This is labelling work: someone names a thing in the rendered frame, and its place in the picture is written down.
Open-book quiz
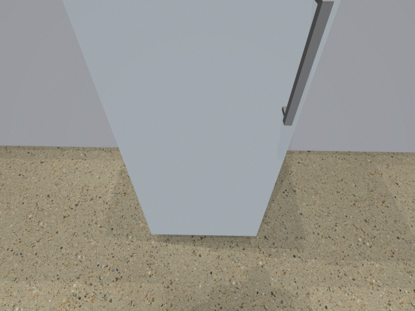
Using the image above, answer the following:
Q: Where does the handle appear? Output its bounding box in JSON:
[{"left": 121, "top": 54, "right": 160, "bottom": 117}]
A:
[{"left": 282, "top": 0, "right": 334, "bottom": 126}]

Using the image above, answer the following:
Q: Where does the fridge door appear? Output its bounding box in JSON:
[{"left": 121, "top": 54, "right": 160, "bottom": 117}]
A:
[{"left": 62, "top": 0, "right": 341, "bottom": 236}]

